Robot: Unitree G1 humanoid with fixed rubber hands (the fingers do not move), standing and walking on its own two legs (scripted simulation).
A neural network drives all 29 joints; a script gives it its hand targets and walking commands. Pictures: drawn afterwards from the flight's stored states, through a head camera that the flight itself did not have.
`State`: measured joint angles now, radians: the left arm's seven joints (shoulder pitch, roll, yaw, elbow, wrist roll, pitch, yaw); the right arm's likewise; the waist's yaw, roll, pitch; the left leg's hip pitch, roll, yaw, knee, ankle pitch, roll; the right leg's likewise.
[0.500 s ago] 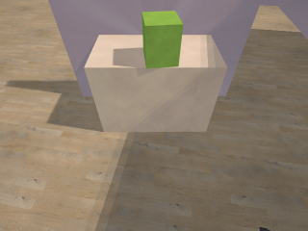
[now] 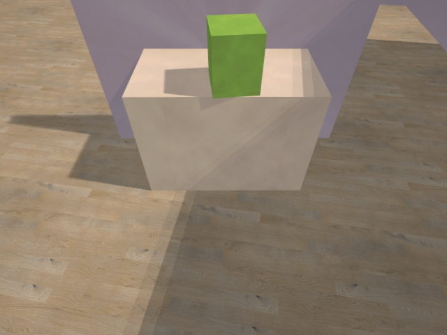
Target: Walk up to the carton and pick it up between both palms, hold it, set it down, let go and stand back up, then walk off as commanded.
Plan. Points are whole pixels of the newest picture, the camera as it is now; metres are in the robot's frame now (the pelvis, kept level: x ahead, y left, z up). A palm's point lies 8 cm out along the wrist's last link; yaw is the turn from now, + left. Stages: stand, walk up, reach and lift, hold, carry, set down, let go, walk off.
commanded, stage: stand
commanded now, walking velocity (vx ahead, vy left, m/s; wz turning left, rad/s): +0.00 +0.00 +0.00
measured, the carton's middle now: (233, 56) +1.15 -0.05 -0.03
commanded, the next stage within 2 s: none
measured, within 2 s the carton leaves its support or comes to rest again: neither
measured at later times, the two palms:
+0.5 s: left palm out of the picture +0.10 +0.31 -0.10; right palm out of the picture +0.10 -0.32 -0.11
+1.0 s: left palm out of the picture +0.10 +0.31 -0.10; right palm out of the picture +0.09 -0.32 -0.11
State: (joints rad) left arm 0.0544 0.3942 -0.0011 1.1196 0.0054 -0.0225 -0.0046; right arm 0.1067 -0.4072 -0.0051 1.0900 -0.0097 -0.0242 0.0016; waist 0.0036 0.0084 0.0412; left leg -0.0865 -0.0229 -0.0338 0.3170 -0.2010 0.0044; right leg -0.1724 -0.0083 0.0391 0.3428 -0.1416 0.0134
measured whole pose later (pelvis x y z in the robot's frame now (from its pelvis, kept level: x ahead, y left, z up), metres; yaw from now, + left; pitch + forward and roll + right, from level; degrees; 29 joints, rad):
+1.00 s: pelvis +0.01 +0.00 +0.00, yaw +0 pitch -2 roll +0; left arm 0.07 0.39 0.00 1.11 0.01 -0.02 0.00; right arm 0.12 -0.41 0.00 1.07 -0.01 -0.02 0.00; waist 0.00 0.01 0.04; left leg -0.07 -0.02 -0.04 0.31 -0.20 0.00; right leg -0.16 -0.01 0.03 0.34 -0.15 0.01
